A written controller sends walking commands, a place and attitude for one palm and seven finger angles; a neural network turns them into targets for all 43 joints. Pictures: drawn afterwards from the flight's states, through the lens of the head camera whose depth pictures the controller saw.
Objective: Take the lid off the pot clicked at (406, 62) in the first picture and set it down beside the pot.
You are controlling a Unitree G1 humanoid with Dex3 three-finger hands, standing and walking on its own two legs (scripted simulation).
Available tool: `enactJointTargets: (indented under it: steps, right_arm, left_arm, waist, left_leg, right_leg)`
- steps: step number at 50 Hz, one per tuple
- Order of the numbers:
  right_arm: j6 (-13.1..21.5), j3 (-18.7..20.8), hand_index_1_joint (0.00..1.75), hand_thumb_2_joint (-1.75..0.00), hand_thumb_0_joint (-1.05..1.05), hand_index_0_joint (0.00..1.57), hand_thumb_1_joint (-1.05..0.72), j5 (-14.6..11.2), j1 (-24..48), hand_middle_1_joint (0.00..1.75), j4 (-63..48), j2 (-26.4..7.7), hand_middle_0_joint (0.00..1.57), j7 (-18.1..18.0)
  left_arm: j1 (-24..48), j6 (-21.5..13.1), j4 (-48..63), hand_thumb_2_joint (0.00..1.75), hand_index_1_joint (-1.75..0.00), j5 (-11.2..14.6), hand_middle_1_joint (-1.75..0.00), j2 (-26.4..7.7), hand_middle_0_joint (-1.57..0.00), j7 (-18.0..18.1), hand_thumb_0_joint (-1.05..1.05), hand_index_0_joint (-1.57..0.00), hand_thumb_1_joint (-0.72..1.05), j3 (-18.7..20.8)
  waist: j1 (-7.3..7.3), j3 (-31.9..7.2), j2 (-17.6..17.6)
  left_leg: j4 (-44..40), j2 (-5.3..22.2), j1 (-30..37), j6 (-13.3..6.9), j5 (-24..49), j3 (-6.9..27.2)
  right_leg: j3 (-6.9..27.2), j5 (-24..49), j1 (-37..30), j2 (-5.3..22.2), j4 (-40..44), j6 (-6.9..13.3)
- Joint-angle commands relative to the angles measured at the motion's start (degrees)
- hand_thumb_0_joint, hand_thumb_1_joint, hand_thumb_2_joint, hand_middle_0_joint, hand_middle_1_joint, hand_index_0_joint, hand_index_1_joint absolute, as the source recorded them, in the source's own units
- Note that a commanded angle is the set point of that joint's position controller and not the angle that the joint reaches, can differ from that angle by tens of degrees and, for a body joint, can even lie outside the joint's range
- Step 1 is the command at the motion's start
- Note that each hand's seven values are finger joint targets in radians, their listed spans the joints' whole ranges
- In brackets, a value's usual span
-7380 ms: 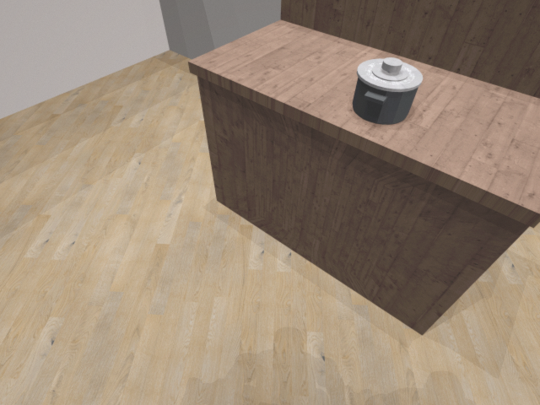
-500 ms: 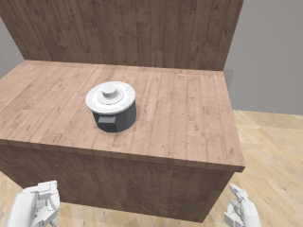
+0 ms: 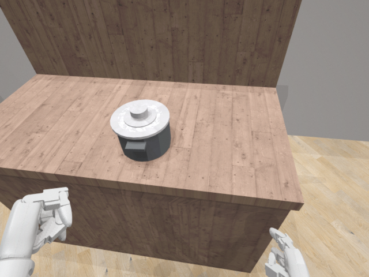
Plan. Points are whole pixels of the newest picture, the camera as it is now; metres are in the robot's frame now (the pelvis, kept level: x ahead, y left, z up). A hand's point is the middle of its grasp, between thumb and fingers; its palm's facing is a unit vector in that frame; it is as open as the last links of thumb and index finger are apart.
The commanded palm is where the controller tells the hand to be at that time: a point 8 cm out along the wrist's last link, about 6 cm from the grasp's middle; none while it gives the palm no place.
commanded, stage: reach forward and open the fingers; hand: left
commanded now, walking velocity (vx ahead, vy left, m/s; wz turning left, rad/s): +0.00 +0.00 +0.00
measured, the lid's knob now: (138, 110) +0.50 +0.20 +0.10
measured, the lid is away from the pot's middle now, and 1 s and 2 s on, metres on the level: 0.00 0.00 0.00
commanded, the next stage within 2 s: move the open hand above the knob in 1.06 s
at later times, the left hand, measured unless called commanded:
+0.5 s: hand (48, 211) +0.18 +0.27 +0.12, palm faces -0.21 -0.04 -0.98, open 4.5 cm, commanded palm +0.18 +0.26 +0.18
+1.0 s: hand (52, 173) +0.24 +0.28 +0.15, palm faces -0.12 -0.01 -0.99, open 9.8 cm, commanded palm +0.22 +0.27 +0.22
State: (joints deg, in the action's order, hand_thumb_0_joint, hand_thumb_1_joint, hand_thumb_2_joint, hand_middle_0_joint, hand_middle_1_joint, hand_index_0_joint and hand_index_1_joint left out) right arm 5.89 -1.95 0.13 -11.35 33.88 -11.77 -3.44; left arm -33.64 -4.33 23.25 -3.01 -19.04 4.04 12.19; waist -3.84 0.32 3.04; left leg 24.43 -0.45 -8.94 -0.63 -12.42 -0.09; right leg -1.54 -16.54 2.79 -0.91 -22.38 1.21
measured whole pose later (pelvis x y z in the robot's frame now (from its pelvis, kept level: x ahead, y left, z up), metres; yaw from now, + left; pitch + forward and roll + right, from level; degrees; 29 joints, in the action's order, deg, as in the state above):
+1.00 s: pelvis -0.05 +0.03 +0.00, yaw +1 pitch -2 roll -1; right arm -3.9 -2.1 -2.5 -5.8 32.5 -15.7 0.4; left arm 6.5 3.2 8.0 -43.8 -39.1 -19.5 0.7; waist -3.2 1.6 7.0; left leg 23.4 -2.8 -14.1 -3.0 -7.3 0.3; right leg -2.2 -13.2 8.7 1.4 -23.9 -0.8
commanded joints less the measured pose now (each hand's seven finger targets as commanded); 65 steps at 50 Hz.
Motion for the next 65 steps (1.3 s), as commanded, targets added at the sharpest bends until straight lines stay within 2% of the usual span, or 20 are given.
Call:
enactJointTargets:
  steps: [1,4,6,8,14,16,17,20,21,22,26,27,28,31,32,38,41,56,62,65]
  right_arm:
    - [-2.2,2.5,0.3,-0.9,0.0,0.2,-0.9,-0.3,10.5,0.3,-12.9,-8.0,0.2,1.5]
    - [-7.4,2.7,0.3,-0.9,0.0,0.2,-0.9,-0.3,11.7,0.3,-13.6,-8.9,0.2,2.7]
    - [-9.0,2.4,0.3,-0.9,0.0,0.2,-0.9,-1.5,15.0,0.3,-14.5,-9.1,0.2,2.8]
    - [-9.3,2.6,0.3,-0.9,0.0,0.2,-0.9,-1.7,13.6,0.3,-13.8,-8.9,0.2,2.6]
    - [-8.1,2.8,0.3,-0.9,0.0,0.2,-0.9,-3.0,13.9,0.3,-12.9,-9.1,0.2,1.4]
    - [-7.3,2.2,0.3,-0.9,0.0,0.2,-0.9,-2.8,15.9,0.3,-12.5,-9.4,0.2,1.3]
    - [-7.1,2.2,0.3,-0.9,0.0,0.2,-0.9,-2.6,14.2,0.3,-12.5,-8.7,0.2,1.2]
    - [-7.5,2.0,0.3,-0.9,0.0,0.2,-0.9,-2.2,13.3,0.3,-11.2,-9.3,0.2,1.4]
    - [-7.2,2.1,0.3,-0.9,0.0,0.2,-0.9,-2.5,14.7,0.3,-11.3,-9.3,0.2,1.7]
    - [-7.4,2.1,0.3,-0.9,0.0,0.2,-0.9,-2.8,13.7,0.3,-11.5,-8.9,0.2,1.9]
    - [-6.6,2.1,0.3,-0.9,0.0,0.2,-0.9,-2.7,16.1,0.3,-12.1,-9.0,0.2,2.3]
    - [-6.6,2.2,0.3,-0.9,0.0,0.2,-0.9,-2.6,14.6,0.3,-12.0,-8.8,0.2,2.3]
    - [-6.8,2.2,0.3,-0.9,0.0,0.2,-0.9,-2.5,14.5,0.3,-11.0,-9.4,0.2,2.3]
    - [-6.5,2.0,0.3,-0.9,0.0,0.2,-0.9,-2.7,15.9,0.3,-11.1,-9.5,0.2,2.7]
    - [-6.7,2.0,0.3,-0.9,0.0,0.2,-0.9,-2.7,15.2,0.3,-11.2,-9.0,0.2,2.7]
    - [-6.8,2.2,0.3,-0.9,0.0,0.2,-0.9,-2.9,15.4,0.3,-11.2,-9.5,0.2,3.4]
    - [-6.6,2.1,0.3,-0.9,0.0,0.2,-0.9,-3.0,16.1,0.3,-11.7,-9.9,0.2,3.5]
    - [-6.8,2.1,0.3,-0.9,0.0,0.2,-0.9,-3.3,15.1,0.3,-11.7,-10.3,0.2,3.8]
    - [-7.8,1.6,0.3,-0.9,0.0,0.2,-0.9,-3.5,15.3,0.3,-10.7,-10.2,0.2,3.7]
    - [-7.4,2.0,0.3,-0.9,0.0,0.2,-0.9,-3.5,14.9,0.3,-11.0,-10.4,0.2,3.4]
  left_arm:
    - [5.2,4.9,18.7,0.93,-1.39,-24.8,-1.39,-18.0,-1.26,4.0,0.0,-1.26,0.82,3.3]
    - [1.9,10.0,13.6,0.97,-1.29,-36.4,-1.29,-21.9,-1.23,2.7,0.0,-1.23,0.72,3.8]
    - [6.4,11.3,14.5,1.02,-1.22,-40.1,-1.22,-24.8,-1.21,0.8,0.0,-1.21,0.66,3.8]
    - [8.2,11.8,11.3,1.06,-1.15,-42.2,-1.15,-27.1,-1.19,-2.2,0.0,-1.19,0.59,3.3]
    - [18.0,9.1,6.5,1.16,-0.93,-37.9,-0.93,-29.7,-1.12,-12.9,0.0,-1.12,0.4,0.9]
    - [24.1,7.5,8.0,1.19,-0.86,-38.9,-0.86,-35.0,-1.1,-15.1,0.0,-1.1,0.34,4.4]
    - [24.5,6.7,6.2,1.2,-0.83,-38.8,-0.83,-32.2,-1.09,-16.2,0.0,-1.09,0.31,1.6]
    - [26.1,4.8,1.7,1.23,-0.72,-38.7,-0.72,-36.6,-1.05,-17.7,0.0,-1.05,0.23,6.7]
    - [27.3,4.8,0.4,1.24,-0.68,-38.8,-0.68,-36.6,-1.04,-18.0,0.0,-1.04,0.2,7.1]
    - [29.7,4.5,-0.5,1.25,-0.65,-37.8,-0.65,-31.7,-1.02,-18.3,0.0,-1.02,0.17,2.4]
    - [36.7,3.4,2.4,1.28,-0.51,-38.7,-0.51,-33.8,-0.97,-18.6,0.0,-0.97,0.06,2.5]
    - [36.6,3.6,0.2,1.29,-0.47,-38.4,-0.47,-31.5,-0.96,-18.6,0.0,-0.96,0.03,0.3]
    - [38.9,3.5,-0.2,1.3,-0.44,-39.4,-0.44,-35.1,-0.95,-18.7,0.0,-0.95,0.0,2.9]
    - [42.9,3.9,-0.5,1.34,-0.33,-40.4,-0.33,-37.4,-0.91,-18.4,0.0,-0.91,-0.09,4.6]
    - [42.9,4.3,-2.8,1.35,-0.29,-39.8,-0.29,-33.3,-0.9,-18.6,0.0,-0.9,-0.12,0.9]
    - [47.7,5.9,-4.2,1.44,-0.08,-39.9,-0.08,-33.4,-0.83,-19.7,0.0,-0.83,-0.3,-0.5]
    - [51.5,6.5,-3.2,1.45,-0.08,-40.7,-0.08,-36.2,-0.83,-19.7,0.0,-0.83,-0.31,1.5]
    - [61.9,9.4,-7.6,1.49,-0.08,-40.8,-0.08,-36.4,-0.84,-23.0,0.0,-0.84,-0.32,-0.5]
    - [68.9,11.4,-13.8,1.49,-0.08,-41.7,-0.08,-32.9,-0.84,-25.6,0.0,-0.84,-0.32,-6.1]
    - [73.0,11.2,-12.5,1.49,-0.08,-42.1,-0.08,-34.9,-0.84,-25.7,0.0,-0.84,-0.32,-5.5]
  waist:
    - [-1.29,-3.1,8.2]
    - [-1.93,-7.2,1.2]
    - [-1.56,-8.9,2.7]
    - [-1.2,-10.9,-0.6]
    - [0.9,-6.8,-2.2]
    - [0.22,-8.0,0.5]
    - [0.81,-7.1,0.3]
    - [-0.63,-7.6,-0.8]
    - [-0.22,-6.2,-0.1]
    - [0.95,-5.2,0.5]
    - [-0.05,-8.1,3.3]
    - [0.52,-8.0,2.2]
    - [-0.14,-9.9,1.3]
    - [-0.3,-9.7,4.2]
    - [0.27,-8.9,3.3]
    - [0.08,-9.9,1.7]
    - [0.11,-10.8,3.3]
    - [0.92,-13.1,3.3]
    - [1.84,-12.9,0.4]
    - [1.57,-14.6,1.4]
  left_leg:
    - [0.7,0.8,-0.1,-0.8,15.5,-0.7]
    - [1.5,0.5,-2.0,-1.1,12.7,-0.9]
    - [1.8,0.5,-1.2,-1.2,11.2,-0.4]
    - [1.8,0.3,-0.1,-1.8,10.8,0.3]
    - [0.4,-0.5,0.7,-2.7,9.4,1.3]
    - [0.4,-0.9,2.5,-2.8,10.8,1.7]
    - [0.3,-1.1,2.1,-2.9,11.0,1.6]
    - [-0.7,-1.4,3.0,-2.6,11.2,1.7]
    - [-0.5,-1.4,3.2,-2.6,10.5,1.6]
    - [-1.2,-1.3,2.6,-2.4,8.8,1.2]
    - [-2.3,-1.5,5.0,-2.4,7.2,2.0]
    - [-2.7,-1.3,4.5,-2.4,6.8,1.9]
    - [-3.0,-1.3,5.1,-2.2,7.1,2.2]
    - [-3.2,-1.2,4.8,-2.1,6.1,2.5]
    - [-3.7,-1.2,4.1,-1.9,5.7,2.4]
    - [-4.9,-0.9,4.3,-1.7,3.7,3.3]
    - [-4.5,-0.9,4.6,-1.8,3.8,3.8]
    - [-2.7,-1.2,5.8,-1.8,8.2,4.4]
    - [-2.9,-1.8,4.7,-1.9,7.4,3.6]
    - [-2.5,-2.0,5.6,-2.1,7.2,4.0]
  right_leg:
    - [0.2,12.5,11.2,-0.4,-0.8,0.9]
    - [1.2,10.6,10.8,-0.4,-1.9,1.0]
    - [2.4,10.5,10.1,-0.2,-1.4,0.8]
    - [1.8,10.3,9.7,0.5,-0.8,-0.1]
    - [0.8,11.7,10.5,1.0,1.9,-1.8]
    - [1.4,12.9,10.4,0.7,2.7,-1.4]
    - [0.4,12.8,9.7,1.0,2.5,-1.6]
    - [-0.1,12.1,9.8,1.1,4.3,-1.6]
    - [0.4,11.5,10.4,0.4,4.7,-1.2]
    - [-0.5,9.4,10.0,0.8,4.7,-1.5]
    - [0.1,6.3,10.3,0.3,5.6,-0.9]
    - [-0.8,5.6,9.2,0.4,5.2,-1.0]
    - [-0.5,5.5,9.2,0.5,5.5,-1.0]
    - [-0.1,4.3,9.1,0.0,5.0,-0.3]
    - [-1.1,3.9,8.6,0.2,4.6,-0.4]
    - [-1.3,2.8,9.3,0.0,4.2,-0.4]
    - [-0.9,3.0,9.2,-0.5,3.2,0.1]
    - [-1.4,6.7,9.4,-0.5,1.6,0.4]
    - [-2.0,7.0,10.4,-0.3,1.9,0.0]
    - [-1.5,7.0,9.6,0.0,1.6,0.1]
